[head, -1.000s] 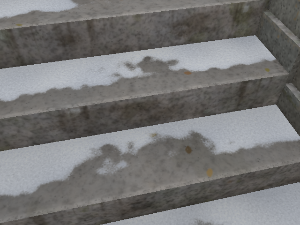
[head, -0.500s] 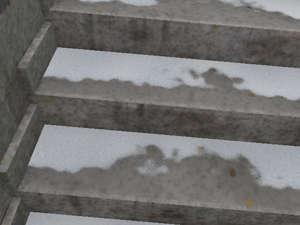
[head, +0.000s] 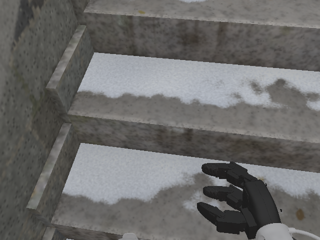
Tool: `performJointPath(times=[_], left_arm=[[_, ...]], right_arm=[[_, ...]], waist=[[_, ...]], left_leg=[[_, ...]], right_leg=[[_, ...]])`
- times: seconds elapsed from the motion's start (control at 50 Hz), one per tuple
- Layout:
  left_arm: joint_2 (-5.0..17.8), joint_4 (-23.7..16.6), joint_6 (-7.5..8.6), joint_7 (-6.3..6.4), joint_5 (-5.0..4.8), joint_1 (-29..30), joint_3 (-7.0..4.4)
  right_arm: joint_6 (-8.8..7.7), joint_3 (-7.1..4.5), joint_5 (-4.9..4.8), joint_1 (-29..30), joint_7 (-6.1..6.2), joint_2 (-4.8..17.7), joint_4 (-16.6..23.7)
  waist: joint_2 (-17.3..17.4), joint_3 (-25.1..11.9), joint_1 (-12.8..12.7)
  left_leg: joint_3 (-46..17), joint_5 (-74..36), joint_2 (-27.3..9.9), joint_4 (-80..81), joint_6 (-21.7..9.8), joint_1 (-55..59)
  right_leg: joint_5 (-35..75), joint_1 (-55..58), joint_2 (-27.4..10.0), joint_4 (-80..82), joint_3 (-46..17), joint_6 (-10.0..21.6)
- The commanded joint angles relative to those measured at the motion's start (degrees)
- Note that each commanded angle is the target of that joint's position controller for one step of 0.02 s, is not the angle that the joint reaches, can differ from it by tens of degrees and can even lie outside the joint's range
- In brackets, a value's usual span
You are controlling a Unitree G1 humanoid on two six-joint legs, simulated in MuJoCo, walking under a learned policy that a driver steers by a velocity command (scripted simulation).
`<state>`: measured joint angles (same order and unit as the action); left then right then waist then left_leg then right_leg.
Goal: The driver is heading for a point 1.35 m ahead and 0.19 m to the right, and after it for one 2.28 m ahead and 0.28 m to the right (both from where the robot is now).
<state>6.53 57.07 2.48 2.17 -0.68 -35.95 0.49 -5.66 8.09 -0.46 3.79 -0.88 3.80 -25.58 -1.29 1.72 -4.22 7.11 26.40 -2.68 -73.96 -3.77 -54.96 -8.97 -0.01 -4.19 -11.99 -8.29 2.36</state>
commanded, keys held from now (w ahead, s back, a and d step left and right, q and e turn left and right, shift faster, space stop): w+e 0.56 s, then w+q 0.44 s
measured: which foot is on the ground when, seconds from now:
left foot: down 0.00-0.60, up 0.62-1.00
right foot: down 0.00-0.02, up 0.04-0.56, down 0.58-1.00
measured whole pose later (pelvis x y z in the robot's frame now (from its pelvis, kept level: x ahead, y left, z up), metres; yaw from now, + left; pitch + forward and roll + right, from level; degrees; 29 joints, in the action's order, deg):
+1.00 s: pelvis +0.47 -0.24 +0.32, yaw -14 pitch +2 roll +4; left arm 2.7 62.7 3.0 -0.5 3.3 -26.7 4.8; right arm -1.6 6.3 -1.2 -3.2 -1.3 1.8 -42.5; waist 2.1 -6.8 -0.9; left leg -0.9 -7.6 2.4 -116.2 -6.2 -83.9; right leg -20.7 -9.6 -2.4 -27.3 13.1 5.3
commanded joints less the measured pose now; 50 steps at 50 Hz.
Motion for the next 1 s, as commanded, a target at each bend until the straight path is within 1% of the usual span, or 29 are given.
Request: performJointPath(times=[0.02, 0.04, 0.06, 0.1, 0.12, 0.16, 0.2, 0.26, 0.3, 0.36, 0.44, 0.48, 0.5, 0.52, 0.56, 0.58, 0.6, 0.62, 0.64, 0.66, 0.7, 0.72, 0.76, 0.78, 0.82, 0.88, 0.9, 0.96, 1.0], left_arm=[[11.31, -10.11, 3.51, -1.54, 0.11, 9.87, -3.72], [9.72, -10.58, 4.42, -3.62, 0.71, 13.8, -3.81], [6.38, -12.97, 4.42, -5.04, -0.57, 14.33, -3.73], [2.13, -17.4, 3.04, -4.9, -1.51, 20.28, -1.36], [0.99, -16.76, 1.53, -4.3, -1.43, 16.68, -0.78], [-2.88, -16.46, -0.31, -3.49, -2.33, 14.31, 1.15], [-1.26, -16.54, -1.35, -2.36, -2.6, 13.22, 1.22], [1.17, -17.12, -2.46, -0.13, -1.06, 17.31, 0.16], [1.16, -18.13, -2.96, 1.33, -0.86, 20.94, 0.08], [0.06, -24.44, -3.76, 0.35, -0.96, 31.26, 0.76], [0.58, -30.19, -4.39, -1.02, -2.56, 38.83, 1.66], [1.0, -31.44, -4.21, -2.72, -1.09, 42.46, 2.48], [-1.6, -33.96, -3.85, -4.07, -1.41, 48.56, 3.83], [-0.54, -32.63, -3.34, -5.29, -1.63, 47.62, 3.19], [5.77, -30.97, -2.17, -4.87, -2.02, 34.3, -0.82], [11.0, -26.49, -1.94, -4.79, -1.24, 20.32, -3.5], [15.55, -24.47, -2.64, -3.92, -0.3, 12.42, -5.67], [20.74, -20.88, -3.4, -2.23, -1.04, 10.58, -6.74], [17.47, -17.57, -2.9, -1.05, 1.33, 5.37, -5.5], [18.87, -15.53, -1.48, -2.36, 1.1, 6.95, -4.87], [8.33, -10.05, 0.58, -4.24, 1.8, 12.24, -1.99], [4.65, -8.96, 1.59, -4.97, 2.42, 15.41, -0.86], [1.73, -5.18, 1.97, -5.19, 2.53, 14.77, -0.13], [0.64, -4.22, 1.7, -5.07, 2.86, 13.23, -0.15], [-0.19, -4.01, 1.44, -4.87, 4.02, 17.04, 0.81], [0.91, -0.86, 1.27, -4.43, 5.32, 17.87, 3.03], [3.41, 0.34, 1.44, -4.08, 5.29, 16.7, 2.71], [3.46, 3.98, 1.13, -2.97, 3.99, 9.07, 3.39], [6.35, 6.76, 0.99, -0.05, 3.23, 1.33, 2.71]], right_arm=[[0.13, -12.41, 3.11, -33.98, 2.22, 25.61, -6.98], [1.35, -11.99, 4.36, -33.57, 4.3, 24.75, -8.47], [2.04, -10.7, 2.43, -27.39, 4.01, 19.5, -11.29], [2.27, -8.63, 3.36, -22.47, 2.45, 9.69, -19.13], [2.12, -7.78, 3.91, -20.22, 2.12, 4.52, -21.5], [2.03, -7.67, 3.38, -18.16, 0.43, 2.74, -24.64], [2.07, -8.27, 3.77, -17.15, 0.06, 5.41, -25.11], [1.52, -8.12, 5.66, -18.84, 0.17, 8.71, -26.01], [1.72, -7.91, 4.37, -24.11, 0.72, 9.3, -26.89], [2.87, -9.4, 2.83, -29.25, 2.64, 13.3, -27.01], [3.76, -10.44, 1.68, -36.21, 5.52, 12.83, -27.44], [4.31, -11.6, 1.23, -35.45, 6.34, 14.85, -26.0], [4.94, -12.49, -0.6, -37.56, 7.23, 15.68, -27.32], [4.71, -11.64, -0.07, -35.85, 6.29, 15.26, -26.87], [3.21, -11.9, -0.26, -31.81, 4.65, 21.47, -28.33], [2.47, -11.99, -0.52, -28.33, 3.67, 24.41, -26.61], [0.96, -12.06, -1.27, -30.58, 3.4, 25.04, -26.26], [-0.75, -9.18, -0.54, -37.24, 1.1, 13.55, -24.56], [-2.47, -11.33, -1.74, -35.32, -0.79, 15.79, -28.15], [-2.2, -11.54, -3.35, -29.67, -0.93, 11.63, -24.45], [-2.0, -9.38, -0.99, -13.05, -0.13, 6.6, -16.58], [-1.86, -8.24, -0.97, -11.07, -0.42, 4.18, -15.24], [-1.71, -5.81, -0.95, -15.53, -1.82, 0.27, -14.73], [-1.42, -5.76, -1.66, -17.85, -2.32, 1.04, -16.44], [0.91, -5.97, -1.41, -21.22, -2.38, 2.73, -18.77], [3.39, -4.07, -1.21, -15.21, -1.67, -0.65, -17.39], [3.56, -3.31, -0.7, -11.74, -1.16, -2.34, -15.59], [3.23, -2.33, 0.2, 3.45, -0.21, -0.1, -10.48], [2.99, -1.11, -1.58, 8.79, 0.1, -0.49, -9.47]], waist=[[13.87, -31.17, 17.52], [21.5, -31.36, 16.05], [18.25, -21.36, 11.31], [8.89, -3.52, 4.74], [6.66, 0.3, 1.12], [5.16, 4.39, -2.52], [4.56, 4.39, -4.3], [4.49, 3.94, -2.54], [3.65, 6.53, -0.05], [6.72, 7.35, 3.34], [8.14, 7.36, 6.54], [8.91, 6.38, 7.55], [12.34, 6.44, 9.17], [10.12, 6.05, 8.37], [14.93, -1.99, -1.79], [16.73, -10.23, -8.22], [11.81, -17.48, -10.49], [-14.38, -25.63, -3.39], [-9.7, -34.72, -3.7], [-8.54, -28.07, -1.22], [-1.24, -8.35, 0.88], [-1.06, -5.05, 2.83], [-1.1, -2.74, 5.87], [0.42, -1.86, 5.81], [1.56, -2.67, 9.2], [-1.95, -0.41, 10.24], [-3.45, 1.22, 9.89], [-3.7, 3.41, 3.93], [-6.7, 2.17, 0.4]], left_leg=[[-49.32, 25.98, -15.94, 40.91, -14.03, 60.7], [-72.49, 31.27, -22.45, 57.08, -16.15, 58.63], [-67.71, 34.99, -23.34, 58.32, -11.97, 49.63], [-42.27, 23.21, -20.77, 52.62, -7.36, 31.88], [-32.39, 12.93, -18.48, 51.48, -4.84, 27.84], [-17.67, 1.59, -16.46, 51.66, -0.99, 23.96], [-8.78, 1.03, -14.98, 54.12, -1.21, 22.42], [-5.6, 1.13, -16.8, 57.66, -3.27, 24.79], [-5.34, -0.31, -18.51, 58.13, -2.69, 31.27], [-2.02, -1.45, -20.79, 59.18, -1.32, 43.04], [-0.38, -1.08, -20.54, 64.17, -1.05, 52.4], [2.48, -0.01, -18.58, 68.99, -0.69, 57.14], [2.28, -6.67, -19.69, 76.29, -2.2, 53.88], [5.61, -13.77, -19.48, 78.66, -4.14, 49.17], [10.44, -95.65, -18.05, 61.89, -6.17, 50.4], [9.82, -106.51, -16.37, 48.43, -5.21, 53.25], [3.78, -91.26, -14.82, 32.61, -0.87, 43.4], [-1.85, -25.41, -3.69, 10.49, 4.24, 25.07], [-17.64, -14.0, 2.39, -12.54, 4.76, 27.15], [-22.09, -16.45, 3.49, -23.65, 3.51, 21.08], [-18.85, -21.73, 1.79, -37.46, -1.25, 10.35], [-20.95, -23.79, 1.44, -41.86, -4.67, 6.23], [-25.23, -29.0, 3.32, -46.44, -8.36, -3.35], [-25.62, -29.98, 4.36, -46.91, -8.91, -7.55], [-22.74, -34.1, 4.11, -46.0, -6.69, -13.31], [-14.53, -36.7, 6.29, -59.4, -4.55, -22.68], [-12.7, -37.53, 6.23, -59.23, -4.4, -25.68], [-5.05, -37.55, 5.73, -41.39, -2.4, -23.85], [-0.49, -28.72, 3.98, -34.92, -0.48, -27.45]], right_leg=[[44.65, -28.35, 3.96, -48.98, -1.61, 5.14], [1.16, -39.0, 9.8, -76.72, -6.83, 2.96], [-1.43, -47.06, 7.27, -90.75, -9.09, 2.75], [-1.5, -55.03, 4.6, -104.95, -1.93, 5.11], [-0.21, -56.38, 4.35, -108.24, -1.87, 6.01], [0.62, -61.59, 3.63, -111.65, -2.69, 6.63], [4.27, -63.34, 3.34, -106.34, -2.23, 4.54], [9.71, -69.79, 4.77, -115.24, 0.77, 1.05], [8.48, -77.97, 4.77, -118.63, 0.08, 0.2], [5.42, -87.67, 2.16, -118.87, 1.11, -1.14], [-0.55, -89.63, -3.71, -109.3, 5.3, -2.84], [-1.92, -84.69, -7.19, -86.77, 10.6, -2.01], [-8.14, -73.18, -9.17, -73.02, 13.25, -0.01], [-10.11, -58.59, -6.58, -66.73, 19.34, 2.26], [-18.22, -33.74, 6.6, -66.25, 27.26, 7.4], [-14.2, -20.39, 10.4, -54.75, 24.35, 9.95], [-6.81, -3.21, 7.86, -44.56, 7.5, 12.66], [-31.6, 8.25, -8.82, -17.52, -35.45, 19.58], [-43.47, 7.38, -13.32, -1.1, -53.03, 16.48], [-45.55, 1.55, -15.0, 0.47, -48.92, 9.71], [-39.9, -17.49, -14.36, -6.99, -32.79, 5.64], [-33.83, -21.5, -13.58, -9.29, -25.98, 4.86], [-16.64, -19.21, -10.79, -11.43, -12.71, 0.28], [-3.67, -16.77, -9.89, -12.69, -5.33, -2.19], [3.44, -18.15, -8.46, -12.93, 6.35, -4.23], [1.44, -25.82, -7.41, -9.12, 13.26, -5.99], [0.37, -26.28, -7.34, -7.37, 15.29, -6.53], [1.49, -29.75, -5.74, -1.88, 17.42, -6.87], [5.89, -20.6, -7.87, 4.86, 15.29, -4.73]])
